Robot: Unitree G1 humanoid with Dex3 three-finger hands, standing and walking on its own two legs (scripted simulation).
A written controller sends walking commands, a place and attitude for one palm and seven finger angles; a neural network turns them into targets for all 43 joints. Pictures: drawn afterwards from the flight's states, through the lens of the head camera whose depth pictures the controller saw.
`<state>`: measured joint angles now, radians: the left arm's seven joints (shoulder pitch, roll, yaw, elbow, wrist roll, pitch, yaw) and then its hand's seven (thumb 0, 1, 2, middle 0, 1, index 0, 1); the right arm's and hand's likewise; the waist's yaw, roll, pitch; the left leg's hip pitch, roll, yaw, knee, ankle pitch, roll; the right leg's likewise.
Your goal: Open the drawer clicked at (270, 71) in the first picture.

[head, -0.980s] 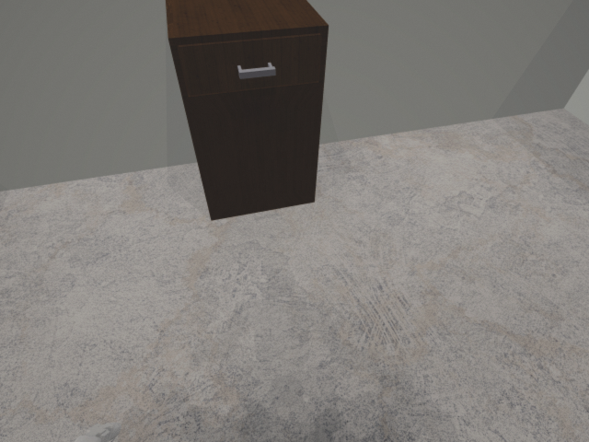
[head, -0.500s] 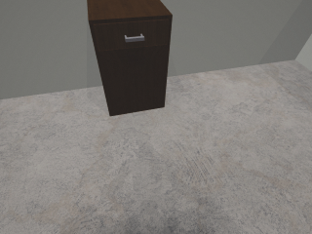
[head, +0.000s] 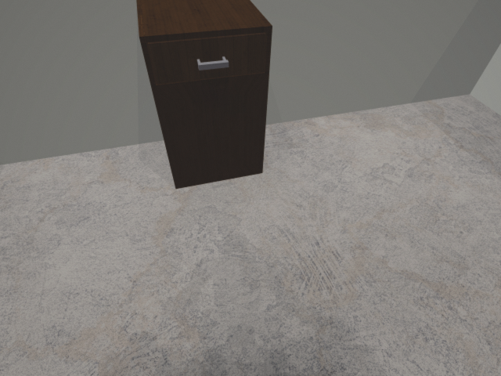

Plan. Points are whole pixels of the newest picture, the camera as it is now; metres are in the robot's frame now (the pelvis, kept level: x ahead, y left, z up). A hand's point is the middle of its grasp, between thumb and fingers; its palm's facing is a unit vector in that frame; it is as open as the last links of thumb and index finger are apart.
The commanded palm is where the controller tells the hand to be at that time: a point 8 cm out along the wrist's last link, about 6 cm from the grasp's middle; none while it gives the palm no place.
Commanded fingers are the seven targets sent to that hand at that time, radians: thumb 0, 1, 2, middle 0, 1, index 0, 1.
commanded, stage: look at it before walking up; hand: left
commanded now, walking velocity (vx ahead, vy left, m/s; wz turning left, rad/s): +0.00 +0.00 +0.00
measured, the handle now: (212, 62) +1.22 +0.22 -0.07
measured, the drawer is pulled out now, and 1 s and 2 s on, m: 0.00 0.00 0.00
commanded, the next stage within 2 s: walk to a spot facing it in 0.46 s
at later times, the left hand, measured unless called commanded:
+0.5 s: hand out of the picture +0.08 +0.24 -0.16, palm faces -0.03 -0.94 -0.33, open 7.4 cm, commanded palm none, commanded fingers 0.00 0.90 0.90 -0.20 -0.30 -0.20 -0.30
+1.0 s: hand out of the picture +0.13 +0.15 -0.18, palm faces -0.13 -0.96 -0.24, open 7.4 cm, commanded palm none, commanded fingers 0.00 0.90 0.90 -0.20 -0.30 -0.20 -0.30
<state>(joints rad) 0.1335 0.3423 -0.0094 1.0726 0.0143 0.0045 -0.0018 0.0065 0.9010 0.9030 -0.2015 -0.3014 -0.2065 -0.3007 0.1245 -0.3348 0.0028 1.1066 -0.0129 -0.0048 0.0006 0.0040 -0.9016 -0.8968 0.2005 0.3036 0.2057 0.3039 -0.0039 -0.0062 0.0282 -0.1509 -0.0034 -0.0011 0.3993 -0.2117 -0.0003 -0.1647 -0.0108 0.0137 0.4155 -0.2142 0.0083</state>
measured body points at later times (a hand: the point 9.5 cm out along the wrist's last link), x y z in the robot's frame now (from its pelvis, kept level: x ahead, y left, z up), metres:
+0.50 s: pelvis +0.01 +0.00 +0.00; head +0.01 +0.00 +0.45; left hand +0.08 +0.29 -0.13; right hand +0.09 -0.30 -0.13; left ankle +0.00 +0.12 -0.74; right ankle +0.01 -0.12 -0.74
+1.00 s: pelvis +0.08 -0.05 -0.03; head +0.10 -0.07 +0.42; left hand +0.13 +0.20 -0.16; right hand +0.03 -0.30 -0.19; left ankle +0.01 +0.11 -0.70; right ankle +0.07 -0.13 -0.74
